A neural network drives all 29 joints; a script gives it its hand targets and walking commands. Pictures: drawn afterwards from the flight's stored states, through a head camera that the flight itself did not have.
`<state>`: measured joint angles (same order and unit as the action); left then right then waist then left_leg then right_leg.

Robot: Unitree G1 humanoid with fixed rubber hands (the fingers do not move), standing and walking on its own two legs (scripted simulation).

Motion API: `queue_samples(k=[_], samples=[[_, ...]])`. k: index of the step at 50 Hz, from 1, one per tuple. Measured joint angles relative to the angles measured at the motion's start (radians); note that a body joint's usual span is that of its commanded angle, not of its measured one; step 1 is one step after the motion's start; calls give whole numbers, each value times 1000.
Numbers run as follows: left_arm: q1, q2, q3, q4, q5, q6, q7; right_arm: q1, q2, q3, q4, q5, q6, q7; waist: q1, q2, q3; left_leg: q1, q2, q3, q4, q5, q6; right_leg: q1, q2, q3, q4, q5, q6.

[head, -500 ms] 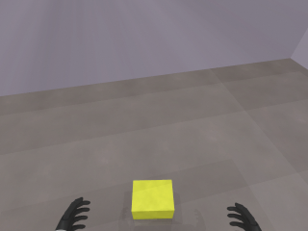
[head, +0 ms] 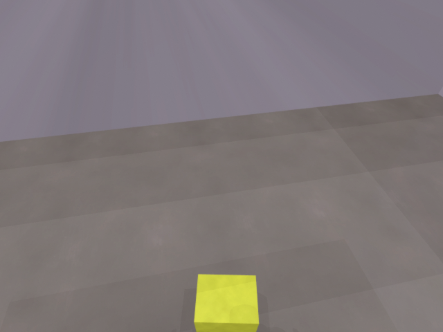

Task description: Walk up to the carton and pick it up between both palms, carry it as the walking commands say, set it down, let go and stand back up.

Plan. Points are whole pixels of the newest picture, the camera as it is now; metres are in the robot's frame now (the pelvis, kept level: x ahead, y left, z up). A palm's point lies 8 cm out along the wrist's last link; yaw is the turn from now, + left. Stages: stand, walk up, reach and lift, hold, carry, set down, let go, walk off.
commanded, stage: stand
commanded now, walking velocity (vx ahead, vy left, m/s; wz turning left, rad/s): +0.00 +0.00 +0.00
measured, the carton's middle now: (226, 303) +0.41 +0.00 -0.69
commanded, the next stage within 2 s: none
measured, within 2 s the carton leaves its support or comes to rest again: neither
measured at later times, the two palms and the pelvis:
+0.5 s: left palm out of the picture -0.03 +0.25 -0.13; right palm out of the picture +0.00 -0.24 -0.13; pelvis -0.01 +0.00 +0.00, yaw +1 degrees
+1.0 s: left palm out of the picture -0.08 +0.22 -0.14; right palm out of the picture -0.06 -0.22 -0.14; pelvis -0.03 +0.00 +0.01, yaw +1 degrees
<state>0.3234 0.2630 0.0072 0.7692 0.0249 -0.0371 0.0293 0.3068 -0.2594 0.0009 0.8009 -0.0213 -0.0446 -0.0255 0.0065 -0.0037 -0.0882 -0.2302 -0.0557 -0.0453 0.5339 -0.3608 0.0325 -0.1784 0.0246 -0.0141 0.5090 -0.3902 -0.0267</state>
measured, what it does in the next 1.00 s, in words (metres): stands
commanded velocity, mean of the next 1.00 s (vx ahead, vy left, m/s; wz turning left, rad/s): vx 0.00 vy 0.00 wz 0.00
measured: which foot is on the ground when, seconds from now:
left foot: down 0.00-1.00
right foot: down 0.00-1.00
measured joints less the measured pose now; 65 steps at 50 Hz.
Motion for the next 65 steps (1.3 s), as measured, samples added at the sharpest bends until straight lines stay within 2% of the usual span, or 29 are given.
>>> queue_samples(k=[34,65], samples=[[37,-61,-32,310,-4,47,17,41,63,36,265,7,45,-20,1,-2,89,87,-6,-19,-59,52,5,97,-7,-18,-68,49,2],[51,-125,-40,393,-4,34,23,45,122,39,365,10,46,-27,-2,0,91,63,4,-29,-74,93,-12,70,3,-30,-73,83,-13]])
